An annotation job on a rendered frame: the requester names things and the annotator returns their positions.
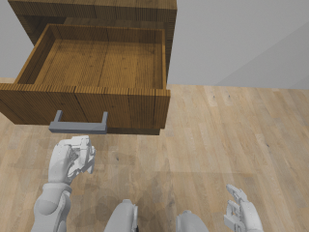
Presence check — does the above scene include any left robot thigh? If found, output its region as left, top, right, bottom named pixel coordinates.
left=103, top=202, right=138, bottom=232

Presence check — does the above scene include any robot thigh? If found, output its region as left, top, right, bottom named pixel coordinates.
left=176, top=213, right=210, bottom=232
left=103, top=202, right=138, bottom=232

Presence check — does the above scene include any drawer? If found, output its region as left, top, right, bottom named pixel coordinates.
left=0, top=23, right=171, bottom=130

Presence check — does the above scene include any cabinet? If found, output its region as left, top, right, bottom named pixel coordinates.
left=8, top=0, right=178, bottom=135

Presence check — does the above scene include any handle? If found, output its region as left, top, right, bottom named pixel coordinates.
left=48, top=110, right=108, bottom=134

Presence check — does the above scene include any left robot hand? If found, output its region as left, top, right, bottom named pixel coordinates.
left=47, top=135, right=96, bottom=186

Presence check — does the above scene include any right robot thigh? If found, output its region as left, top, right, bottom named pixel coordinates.
left=176, top=213, right=210, bottom=232

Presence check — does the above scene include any right robot hand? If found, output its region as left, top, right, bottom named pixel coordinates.
left=223, top=184, right=264, bottom=232

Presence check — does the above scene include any robot left forearm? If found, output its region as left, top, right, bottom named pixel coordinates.
left=31, top=182, right=72, bottom=232

